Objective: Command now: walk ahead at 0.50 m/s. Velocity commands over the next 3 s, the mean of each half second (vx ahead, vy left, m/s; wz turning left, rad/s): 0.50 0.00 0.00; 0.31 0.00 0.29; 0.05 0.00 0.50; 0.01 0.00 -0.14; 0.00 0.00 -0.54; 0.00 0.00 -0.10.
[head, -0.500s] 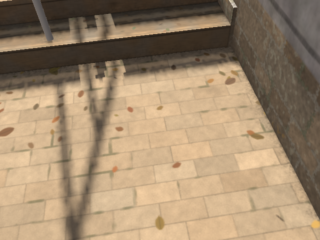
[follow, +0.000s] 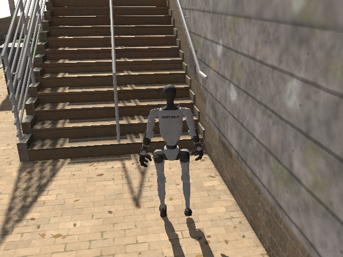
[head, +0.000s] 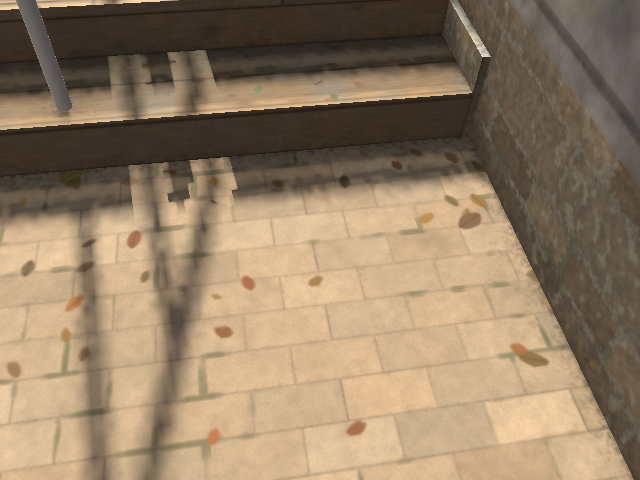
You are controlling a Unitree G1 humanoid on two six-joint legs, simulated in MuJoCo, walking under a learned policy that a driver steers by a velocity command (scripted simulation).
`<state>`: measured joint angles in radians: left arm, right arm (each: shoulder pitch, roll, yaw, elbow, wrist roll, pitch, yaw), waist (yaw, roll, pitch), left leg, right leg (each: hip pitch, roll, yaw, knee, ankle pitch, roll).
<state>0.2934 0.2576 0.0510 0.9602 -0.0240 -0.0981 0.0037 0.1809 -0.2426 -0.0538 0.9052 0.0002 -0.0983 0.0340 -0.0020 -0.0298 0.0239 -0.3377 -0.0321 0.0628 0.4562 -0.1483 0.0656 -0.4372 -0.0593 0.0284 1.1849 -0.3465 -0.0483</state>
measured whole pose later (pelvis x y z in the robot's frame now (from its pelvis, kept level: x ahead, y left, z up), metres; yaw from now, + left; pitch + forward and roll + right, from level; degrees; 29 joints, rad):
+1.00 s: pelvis +0.50 -0.03 -0.02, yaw +11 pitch +3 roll -2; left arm 0.16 0.28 0.05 0.90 0.01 -0.04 0.03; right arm 0.11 -0.27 -0.08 0.79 -0.01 -0.05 0.03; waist 0.00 0.00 0.05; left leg -0.51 -0.04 0.01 0.57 -0.11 0.09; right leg -0.30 0.01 -0.05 1.04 -0.58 0.03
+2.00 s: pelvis +0.56 -0.06 +0.00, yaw +18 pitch +1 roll +1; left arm 0.18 0.31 0.06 0.78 -0.01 0.02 -0.01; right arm 0.16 -0.28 -0.08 0.79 0.01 0.03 -0.07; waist 0.02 -0.01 0.06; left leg -0.17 0.04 0.07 0.44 -0.28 -0.02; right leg -0.46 -0.02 0.00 0.94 -0.46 0.05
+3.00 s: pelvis +0.58 -0.07 +0.00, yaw +2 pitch +0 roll -1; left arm 0.19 0.30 0.02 0.67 0.02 0.01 0.04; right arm 0.18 -0.30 -0.03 0.74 0.02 -0.02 0.01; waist -0.02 0.03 0.07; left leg -0.29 -0.04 -0.10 0.62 -0.33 0.01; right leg -0.20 -0.01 0.01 0.49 -0.29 0.02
